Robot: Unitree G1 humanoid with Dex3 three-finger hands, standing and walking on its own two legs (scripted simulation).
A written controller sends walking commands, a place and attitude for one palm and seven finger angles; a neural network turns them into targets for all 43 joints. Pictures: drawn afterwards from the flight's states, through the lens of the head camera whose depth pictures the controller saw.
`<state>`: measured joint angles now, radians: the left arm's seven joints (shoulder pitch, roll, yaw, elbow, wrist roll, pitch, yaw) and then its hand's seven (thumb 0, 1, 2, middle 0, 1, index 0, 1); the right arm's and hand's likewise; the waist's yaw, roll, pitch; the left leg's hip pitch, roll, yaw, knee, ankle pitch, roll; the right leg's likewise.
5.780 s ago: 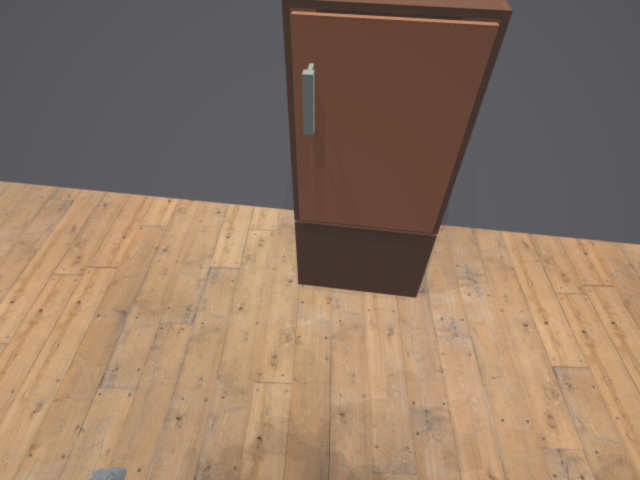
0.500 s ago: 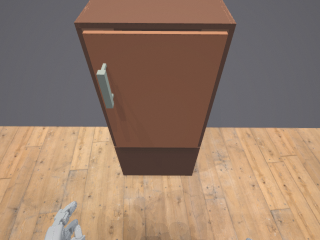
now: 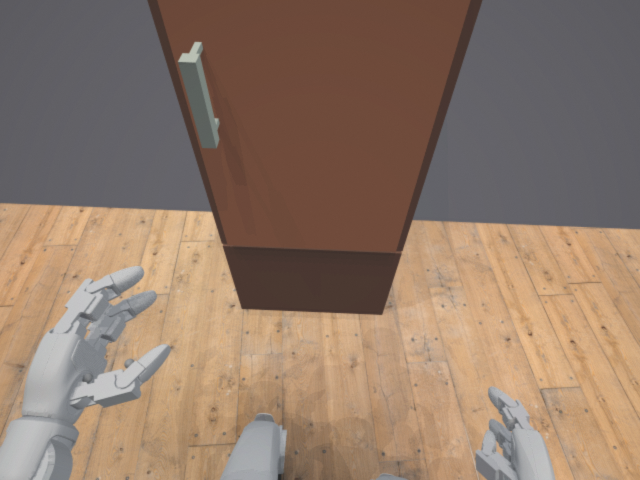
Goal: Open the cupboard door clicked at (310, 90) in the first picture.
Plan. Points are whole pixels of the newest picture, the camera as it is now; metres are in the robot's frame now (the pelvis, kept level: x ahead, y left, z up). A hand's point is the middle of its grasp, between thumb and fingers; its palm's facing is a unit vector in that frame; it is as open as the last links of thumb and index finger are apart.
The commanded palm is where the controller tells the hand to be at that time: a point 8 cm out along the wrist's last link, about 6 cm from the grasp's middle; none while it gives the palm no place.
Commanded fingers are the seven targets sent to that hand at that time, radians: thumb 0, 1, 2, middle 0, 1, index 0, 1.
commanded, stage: raise the hand with hooked fingers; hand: left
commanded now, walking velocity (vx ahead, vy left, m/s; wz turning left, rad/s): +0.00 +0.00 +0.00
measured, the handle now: (204, 97) +0.62 +0.25 +0.13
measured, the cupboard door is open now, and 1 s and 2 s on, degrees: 0 0 0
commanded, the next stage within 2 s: move the hooked fingers beside the handle in 1.46 s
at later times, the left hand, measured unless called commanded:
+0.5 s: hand (87, 306) +0.26 +0.28 +0.11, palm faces +0.07 -1.00 -0.05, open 12.8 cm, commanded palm +0.24 +0.33 +0.11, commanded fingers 0.00 -0.45 0.32 -0.30 -1.17 -0.30 -1.17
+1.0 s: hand (50, 252) +0.30 +0.31 +0.15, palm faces +0.07 -1.00 -0.03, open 14.0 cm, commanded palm +0.26 +0.36 +0.15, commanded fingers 0.00 -0.50 0.30 -0.30 -1.20 -0.30 -1.20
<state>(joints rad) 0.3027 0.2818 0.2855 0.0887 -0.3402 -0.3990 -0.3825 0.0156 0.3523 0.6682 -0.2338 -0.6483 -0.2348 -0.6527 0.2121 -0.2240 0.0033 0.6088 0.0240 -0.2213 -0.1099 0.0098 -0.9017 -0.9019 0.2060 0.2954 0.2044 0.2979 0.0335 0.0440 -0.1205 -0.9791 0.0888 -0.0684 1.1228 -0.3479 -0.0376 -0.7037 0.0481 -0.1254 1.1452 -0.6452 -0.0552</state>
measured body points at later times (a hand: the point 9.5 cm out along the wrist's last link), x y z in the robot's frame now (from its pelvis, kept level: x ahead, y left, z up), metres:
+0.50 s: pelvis +0.01 +0.04 +0.03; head +0.05 +0.04 +0.48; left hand +0.25 +0.33 +0.11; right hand +0.17 -0.22 -0.03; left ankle +0.11 +0.15 -0.65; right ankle -0.04 -0.09 -0.65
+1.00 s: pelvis +0.00 +0.04 +0.05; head +0.03 +0.04 +0.50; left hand +0.29 +0.36 +0.15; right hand +0.16 -0.21 -0.02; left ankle +0.11 +0.15 -0.65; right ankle -0.04 -0.09 -0.65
